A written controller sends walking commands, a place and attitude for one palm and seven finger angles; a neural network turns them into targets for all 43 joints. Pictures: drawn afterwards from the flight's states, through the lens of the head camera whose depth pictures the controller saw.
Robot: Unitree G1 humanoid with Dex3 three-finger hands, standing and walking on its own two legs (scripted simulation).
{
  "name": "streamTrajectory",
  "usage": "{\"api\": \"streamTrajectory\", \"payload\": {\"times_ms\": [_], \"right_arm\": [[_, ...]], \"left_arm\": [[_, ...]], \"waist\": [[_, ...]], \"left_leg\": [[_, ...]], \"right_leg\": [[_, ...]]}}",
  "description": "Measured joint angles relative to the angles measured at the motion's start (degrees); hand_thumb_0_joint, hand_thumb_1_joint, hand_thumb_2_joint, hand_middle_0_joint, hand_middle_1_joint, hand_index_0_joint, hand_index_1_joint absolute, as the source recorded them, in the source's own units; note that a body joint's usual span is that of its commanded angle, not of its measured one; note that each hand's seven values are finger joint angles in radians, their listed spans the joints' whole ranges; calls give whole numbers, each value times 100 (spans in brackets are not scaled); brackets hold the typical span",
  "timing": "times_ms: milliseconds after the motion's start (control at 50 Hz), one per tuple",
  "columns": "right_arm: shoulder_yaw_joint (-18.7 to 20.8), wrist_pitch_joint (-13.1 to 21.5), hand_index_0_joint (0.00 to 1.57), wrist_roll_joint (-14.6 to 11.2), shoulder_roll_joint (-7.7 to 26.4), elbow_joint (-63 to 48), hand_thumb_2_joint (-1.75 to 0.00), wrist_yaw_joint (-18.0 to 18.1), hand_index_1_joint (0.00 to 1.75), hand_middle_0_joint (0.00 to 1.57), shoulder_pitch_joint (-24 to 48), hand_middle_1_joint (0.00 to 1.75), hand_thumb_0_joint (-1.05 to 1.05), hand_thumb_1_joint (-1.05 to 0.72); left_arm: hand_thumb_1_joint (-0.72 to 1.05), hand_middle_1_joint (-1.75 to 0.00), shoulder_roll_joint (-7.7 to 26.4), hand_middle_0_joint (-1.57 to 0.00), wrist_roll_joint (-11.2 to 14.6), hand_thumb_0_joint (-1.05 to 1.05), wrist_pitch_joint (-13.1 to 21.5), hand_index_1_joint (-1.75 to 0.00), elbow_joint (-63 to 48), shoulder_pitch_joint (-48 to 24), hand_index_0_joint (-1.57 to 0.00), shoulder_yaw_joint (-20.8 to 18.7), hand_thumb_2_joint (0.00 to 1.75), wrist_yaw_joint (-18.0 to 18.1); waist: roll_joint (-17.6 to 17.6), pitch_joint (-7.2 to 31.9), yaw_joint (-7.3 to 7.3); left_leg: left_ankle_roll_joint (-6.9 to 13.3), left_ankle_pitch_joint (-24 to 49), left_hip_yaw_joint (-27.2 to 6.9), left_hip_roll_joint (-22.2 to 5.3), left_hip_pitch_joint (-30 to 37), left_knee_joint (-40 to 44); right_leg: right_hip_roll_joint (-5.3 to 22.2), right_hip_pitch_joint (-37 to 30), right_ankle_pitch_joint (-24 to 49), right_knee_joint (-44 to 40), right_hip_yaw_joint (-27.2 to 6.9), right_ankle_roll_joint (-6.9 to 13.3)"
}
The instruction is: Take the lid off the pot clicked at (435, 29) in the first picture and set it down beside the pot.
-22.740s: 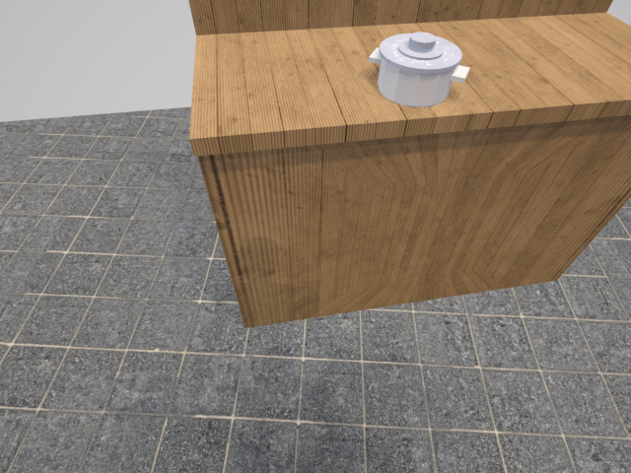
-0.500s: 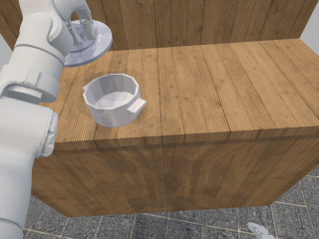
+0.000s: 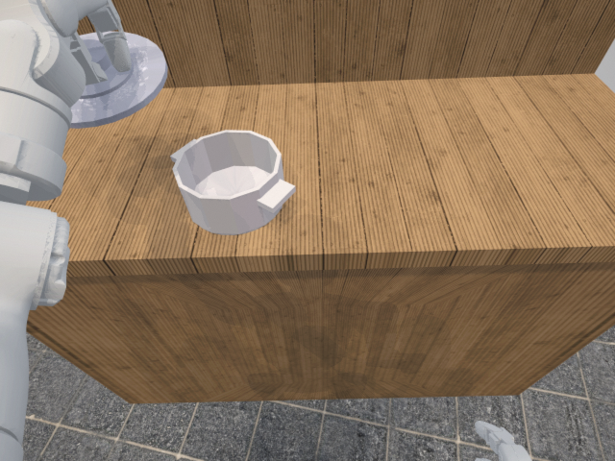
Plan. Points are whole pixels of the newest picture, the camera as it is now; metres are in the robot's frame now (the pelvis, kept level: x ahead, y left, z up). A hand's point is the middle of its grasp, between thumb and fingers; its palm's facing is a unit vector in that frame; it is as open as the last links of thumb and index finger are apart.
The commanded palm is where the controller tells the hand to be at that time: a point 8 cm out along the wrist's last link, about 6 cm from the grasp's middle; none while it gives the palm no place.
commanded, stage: move the lid sideways beside the pot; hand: left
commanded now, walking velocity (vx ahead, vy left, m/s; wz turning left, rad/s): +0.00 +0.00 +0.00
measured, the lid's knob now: (85, 58) +0.49 +0.26 +0.28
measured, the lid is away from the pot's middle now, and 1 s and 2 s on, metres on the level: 0.13 0.24 0.23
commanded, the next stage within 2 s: lower the lid onto the table in 1.10 s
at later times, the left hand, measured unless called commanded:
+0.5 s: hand (36, 62) +0.46 +0.29 +0.29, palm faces -0.17 -0.13 -0.98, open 5.6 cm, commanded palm +0.45 +0.29 +0.37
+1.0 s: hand out of the picture +0.45 +0.33 +0.29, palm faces -0.18 -0.14 -0.97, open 5.6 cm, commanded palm +0.44 +0.34 +0.37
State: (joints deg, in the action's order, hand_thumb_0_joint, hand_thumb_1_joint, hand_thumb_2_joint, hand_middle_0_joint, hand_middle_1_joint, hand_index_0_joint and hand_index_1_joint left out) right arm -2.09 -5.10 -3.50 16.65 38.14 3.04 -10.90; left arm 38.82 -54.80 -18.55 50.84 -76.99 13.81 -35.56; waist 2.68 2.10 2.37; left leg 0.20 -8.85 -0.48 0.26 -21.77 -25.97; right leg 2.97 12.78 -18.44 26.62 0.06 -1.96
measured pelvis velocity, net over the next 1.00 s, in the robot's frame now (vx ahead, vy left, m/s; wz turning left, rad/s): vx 0.01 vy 0.00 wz -0.01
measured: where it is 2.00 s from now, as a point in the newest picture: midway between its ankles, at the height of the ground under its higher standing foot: outside the picture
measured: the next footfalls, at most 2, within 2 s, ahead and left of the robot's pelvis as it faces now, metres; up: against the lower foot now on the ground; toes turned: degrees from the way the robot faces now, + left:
none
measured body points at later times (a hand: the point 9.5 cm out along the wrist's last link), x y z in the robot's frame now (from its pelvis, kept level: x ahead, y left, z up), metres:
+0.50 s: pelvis +0.00 +0.00 +0.00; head +0.04 -0.01 +0.45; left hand +0.47 +0.29 +0.35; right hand +0.09 -0.27 -0.13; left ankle +0.04 +0.12 -0.74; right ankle -0.06 -0.14 -0.74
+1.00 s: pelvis +0.01 +0.00 +0.00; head +0.05 -0.02 +0.45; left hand +0.45 +0.34 +0.35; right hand +0.11 -0.27 -0.13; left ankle +0.04 +0.12 -0.74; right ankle -0.06 -0.14 -0.74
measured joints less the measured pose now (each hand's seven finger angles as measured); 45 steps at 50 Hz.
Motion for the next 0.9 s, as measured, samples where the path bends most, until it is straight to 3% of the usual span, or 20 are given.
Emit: {"api": "streamTrajectory", "payload": {"times_ms": [380,900], "right_arm": [[6,-160,20,-37,66,60,-90,31,30,21,-206,30,1,-90],[5,-353,20,-99,104,-63,-90,29,30,21,-115,30,1,-90]], "left_arm": [[25,-80,584,-47,-214,-2,395,-107,613,-89,-92,-455,94,30],[25,-80,1183,-47,-328,-2,635,-107,547,97,-93,-786,94,29]], "waist": [[11,-72,158],[48,-125,124]], "left_leg": [[21,-19,27,-33,-104,-33],[14,-59,-22,-63,-177,-75]], "right_leg": [[-30,70,57,-79,-34,-18],[-69,49,97,-210,9,-10]]}}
